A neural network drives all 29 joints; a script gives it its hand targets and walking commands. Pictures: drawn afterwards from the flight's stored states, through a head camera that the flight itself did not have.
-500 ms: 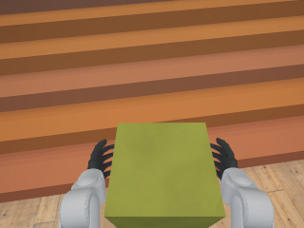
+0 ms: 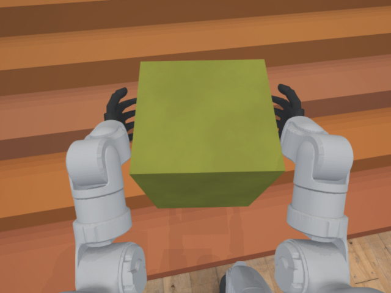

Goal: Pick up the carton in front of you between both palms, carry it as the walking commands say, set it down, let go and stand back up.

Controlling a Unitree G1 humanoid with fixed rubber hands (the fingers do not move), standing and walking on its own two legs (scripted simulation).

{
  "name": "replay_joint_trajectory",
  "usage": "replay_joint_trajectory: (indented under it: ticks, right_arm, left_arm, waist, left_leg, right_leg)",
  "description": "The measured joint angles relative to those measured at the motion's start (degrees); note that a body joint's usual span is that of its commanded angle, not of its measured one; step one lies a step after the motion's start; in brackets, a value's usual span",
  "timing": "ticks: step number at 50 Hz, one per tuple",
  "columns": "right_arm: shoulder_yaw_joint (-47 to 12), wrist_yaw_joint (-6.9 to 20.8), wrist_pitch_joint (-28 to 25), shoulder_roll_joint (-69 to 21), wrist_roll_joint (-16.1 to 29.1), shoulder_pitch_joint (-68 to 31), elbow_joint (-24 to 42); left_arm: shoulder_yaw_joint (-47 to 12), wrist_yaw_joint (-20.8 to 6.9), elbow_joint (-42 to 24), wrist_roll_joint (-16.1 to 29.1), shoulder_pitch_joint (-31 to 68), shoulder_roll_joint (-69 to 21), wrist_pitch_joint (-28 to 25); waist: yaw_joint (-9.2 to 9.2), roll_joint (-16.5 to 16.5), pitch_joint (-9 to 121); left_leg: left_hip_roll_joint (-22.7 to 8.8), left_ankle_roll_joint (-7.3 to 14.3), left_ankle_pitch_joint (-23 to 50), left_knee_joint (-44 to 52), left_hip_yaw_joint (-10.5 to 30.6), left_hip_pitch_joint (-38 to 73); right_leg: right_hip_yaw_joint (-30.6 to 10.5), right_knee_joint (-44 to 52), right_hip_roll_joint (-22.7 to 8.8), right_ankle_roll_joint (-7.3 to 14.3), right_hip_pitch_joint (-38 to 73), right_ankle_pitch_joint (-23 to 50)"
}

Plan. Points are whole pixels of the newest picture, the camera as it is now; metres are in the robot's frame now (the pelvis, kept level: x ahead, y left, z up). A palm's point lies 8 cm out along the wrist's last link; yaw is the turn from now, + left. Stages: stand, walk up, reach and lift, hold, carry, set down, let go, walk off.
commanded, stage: carry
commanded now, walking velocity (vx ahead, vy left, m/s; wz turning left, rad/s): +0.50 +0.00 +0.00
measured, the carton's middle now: (202, 145) +0.38 +0.00 +0.09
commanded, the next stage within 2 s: none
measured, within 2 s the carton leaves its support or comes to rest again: neither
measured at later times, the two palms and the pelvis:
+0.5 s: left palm (136, 27) +0.70 +0.15 +0.16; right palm (255, 31) +0.68 -0.15 +0.16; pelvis +0.32 +0.01 +0.04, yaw +1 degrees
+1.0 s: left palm out of the picture +0.88 +0.17 +0.34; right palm out of the picture +0.90 -0.13 +0.35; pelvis +0.52 +0.00 +0.15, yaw -2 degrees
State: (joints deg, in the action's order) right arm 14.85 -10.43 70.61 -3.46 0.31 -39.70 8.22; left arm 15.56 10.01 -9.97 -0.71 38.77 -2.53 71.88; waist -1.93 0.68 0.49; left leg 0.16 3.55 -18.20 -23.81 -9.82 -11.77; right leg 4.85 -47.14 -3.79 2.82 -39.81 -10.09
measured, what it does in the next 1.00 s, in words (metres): climbs: right foot, then left foot 0.14 m higher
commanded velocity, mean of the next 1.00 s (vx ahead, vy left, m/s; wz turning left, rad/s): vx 0.10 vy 0.00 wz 0.00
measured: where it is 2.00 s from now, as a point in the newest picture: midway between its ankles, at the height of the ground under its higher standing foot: (190, 165)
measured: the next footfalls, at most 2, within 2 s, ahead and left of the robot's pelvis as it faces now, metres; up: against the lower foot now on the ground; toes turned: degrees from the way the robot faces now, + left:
right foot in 0.06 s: +0.17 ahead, -0.11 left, +0.00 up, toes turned -4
left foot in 0.44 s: +0.46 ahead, +0.08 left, +0.14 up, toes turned +5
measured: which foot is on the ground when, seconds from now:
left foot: down 0.00-0.10, up 0.12-0.42, down 0.44-0.86, up 0.88-1.00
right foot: up 0.00-0.04, down 0.06-0.44, up 0.46-0.70, down 0.72-1.00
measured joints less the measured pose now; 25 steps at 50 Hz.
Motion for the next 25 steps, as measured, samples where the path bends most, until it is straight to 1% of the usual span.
replay_joint_trajectory:
  ticks: [2,3,4,5,6,7,8,9,10,11,13,15,16,17,18,19,20,21,22,23,24,25]
  right_arm:
    - [0.7,0.3,0.4,-0.3,-0.9,-0.7,-1.0]
    - [1.1,0.4,0.7,-0.3,-1.2,-0.7,-1.2]
    - [1.5,0.6,1.0,-0.2,-1.4,-0.3,-1.4]
    - [2.0,0.7,1.4,0.1,-1.4,0.0,-1.4]
    - [2.2,0.9,1.4,0.6,-1.3,-0.2,-1.8]
    - [2.2,1.0,1.1,1.1,-1.0,-0.6,-2.5]
    - [2.6,1.0,1.0,1.2,-1.0,-0.7,-2.9]
    - [3.1,1.0,1.1,0.8,-1.2,-0.3,-2.8]
    - [3.5,1.0,1.1,0.0,-1.6,0.1,-2.3]
    - [3.8,1.0,1.0,-0.9,-2.0,0.5,-1.5]
    - [4.1,1.2,0.5,-2.3,-2.9,1.1,1.1]
    - [3.8,1.3,-0.3,-3.1,-3.2,1.8,4.3]
    - [3.5,1.3,-0.8,-3.4,-3.3,2.1,5.7]
    - [3.0,1.4,-1.4,-3.6,-3.5,2.4,6.9]
    - [2.4,1.4,-1.9,-3.8,-3.6,2.8,7.9]
    - [1.8,1.4,-2.3,-3.9,-3.8,3.1,8.4]
    - [1.1,1.4,-2.5,-3.8,-3.9,3.5,8.5]
    - [0.4,1.2,-2.7,-3.9,-3.9,3.6,8.0]
    - [-0.3,1.0,-2.9,-4.1,-3.9,3.6,7.1]
    - [-0.7,0.8,-3.1,-4.2,-3.8,3.6,6.8]
    - [-0.9,0.4,-3.3,-4.0,-3.6,3.3,6.5]
    - [-1.1,0.0,-3.3,-3.7,-2.9,3.0,6.3]
  left_arm:
    - [0.7,0.0,1.4,-0.2,0.8,-0.3,0.2]
    - [0.8,0.0,2.3,-0.4,1.1,-0.6,0.1]
    - [0.8,-0.1,3.3,-0.8,1.2,-1.1,-0.1]
    - [0.7,-0.1,4.4,-1.3,1.8,-1.5,-0.1]
    - [0.7,-0.1,5.2,-1.7,2.3,-1.9,-0.4]
    - [0.6,-0.1,5.8,-2.0,2.4,-2.1,-1.0]
    - [0.4,-0.1,6.3,-2.0,2.1,-2.3,-1.6]
    - [0.2,0.0,6.3,-1.9,1.4,-2.4,-1.8]
    - [0.2,0.2,5.7,-1.5,0.6,-2.6,-1.9]
    - [0.4,0.3,4.8,-1.0,-0.2,-2.6,-2.0]
    - [0.6,0.4,2.6,0.1,-1.2,-2.7,-2.7]
    - [0.8,0.6,0.5,1.3,-1.4,-2.7,-3.7]
    - [0.7,0.6,-0.5,1.9,-1.4,-2.5,-4.2]
    - [0.6,0.6,-1.5,2.5,-1.5,-2.2,-4.6]
    - [0.6,0.6,-2.2,3.1,-1.5,-1.8,-4.9]
    - [0.6,0.6,-2.8,3.6,-1.6,-1.5,-5.0]
    - [0.9,0.6,-3.2,3.8,-1.9,-1.4,-4.9]
    - [1.3,0.5,-3.8,3.9,-2.5,-1.2,-4.5]
    - [1.8,0.5,-4.2,3.9,-3.1,-1.0,-4.0]
    - [2.0,0.3,-4.3,4.0,-2.9,-0.6,-3.7]
    - [2.2,0.0,-4.2,3.8,-2.4,-0.3,-3.5]
    - [2.4,-0.4,-4.3,3.4,-2.1,-0.3,-3.4]
  waist:
    - [0.59,-0.5,0.5]
    - [1.18,-0.8,0.6]
    - [1.81,-1.4,0.9]
    - [2.42,-0.8,1.3]
    - [3.54,-0.8,1.2]
    - [4.64,-1.7,0.4]
    - [5.55,-2.3,-0.4]
    - [6.37,-2.4,-1.2]
    - [7.05,-2.2,-1.9]
    - [7.57,-2.0,-2.7]
    - [8.37,-1.6,-4.1]
    - [9.18,-1.7,-5.2]
    - [9.44,-1.6,-5.8]
    - [9.46,-1.6,-6.3]
    - [9.14,-1.3,-6.6]
    - [8.42,-1.1,-6.8]
    - [7.32,-1.0,-6.6]
    - [5.8,-0.9,-6.5]
    - [3.49,-0.7,-6.9]
    - [0.97,0.8,-7.9]
    - [-1.22,1.5,-8.6]
    - [-3.07,1.7,-9.2]
  left_leg:
    - [-0.6,-0.8,-3.5,-2.4,0.3,1.7]
    - [-1.2,-0.9,-5.3,-5.1,0.0,2.0]
    - [-2.2,-1.1,-6.6,-10.0,-0.1,1.2]
    - [-2.7,-1.5,-4.1,-17.5,-0.1,-1.1]
    - [-2.8,-1.7,-4.1,-27.0,1.3,-4.7]
    - [-2.4,-1.7,-5.8,-37.6,3.9,-9.0]
    - [-1.4,-1.5,-6.9,-47.8,6.3,-13.5]
    - [-0.4,-1.1,-7.2,-56.6,7.6,-17.9]
    - [0.4,-0.6,-7.3,-63.3,8.1,-22.1]
    - [0.8,-0.1,-7.3,-68.1,8.1,-26.2]
    - [0.9,0.8,-9.2,-75.6,7.8,-34.5]
    - [0.6,1.9,-14.0,-83.3,7.6,-43.0]
    - [0.2,2.4,-16.3,-85.2,7.6,-46.7]
    - [-0.4,2.6,-17.5,-84.1,7.3,-49.7]
    - [-1.0,2.8,-17.7,-78.5,6.5,-51.3]
    - [-1.2,2.9,-16.0,-69.4,5.5,-51.2]
    - [-0.7,3.0,-12.5,-59.6,4.3,-49.5]
    - [-0.1,3.2,-7.8,-50.6,3.2,-46.2]
    - [0.9,3.4,-3.6,-43.5,2.5,-41.9]
    - [2.1,4.0,-2.3,-42.3,1.0,-39.3]
    - [2.5,5.2,-2.1,-41.4,-0.1,-37.2]
    - [2.8,5.6,-2.5,-39.2,-0.5,-34.6]
  right_leg:
    - [1.5,4.8,1.5,1.1,1.9,1.2]
    - [2.5,7.6,2.2,1.8,4.2,1.8]
    - [3.3,9.8,2.7,2.5,8.0,-0.4]
    - [2.7,12.8,2.7,3.0,12.1,3.1]
    - [2.2,13.5,3.2,3.0,14.0,-1.7]
    - [2.1,12.5,4.1,2.5,14.4,-5.4]
    - [2.1,12.0,4.6,2.2,15.0,-7.0]
    - [1.9,12.6,4.9,1.9,16.0,-7.4]
    - [1.5,13.9,4.9,1.4,17.4,-7.1]
    - [1.2,15.4,4.9,1.0,18.9,-6.8]
    - [0.5,18.2,4.6,0.8,21.9,-7.1]
    - [-0.2,20.3,4.3,0.6,25.0,-8.1]
    - [-0.6,21.4,4.1,0.3,26.9,-8.7]
    - [-1.0,22.8,3.7,-0.1,29.0,-9.2]
    - [-1.3,25.0,3.2,-0.9,31.4,-9.3]
    - [-1.2,27.3,2.5,-1.2,33.7,-8.6]
    - [-0.6,28.5,1.9,-1.2,35.2,-7.3]
    - [0.1,27.3,1.2,-1.0,35.7,-5.6]
    - [0.8,22.7,0.4,-0.8,34.9,-3.5]
    - [-1.0,12.1,-0.7,-1.1,31.8,0.1]
    - [-5.5,-3.5,1.1,-1.8,26.4,-1.2]
    - [-9.2,-19.4,4.1,-1.8,21.1,-3.5]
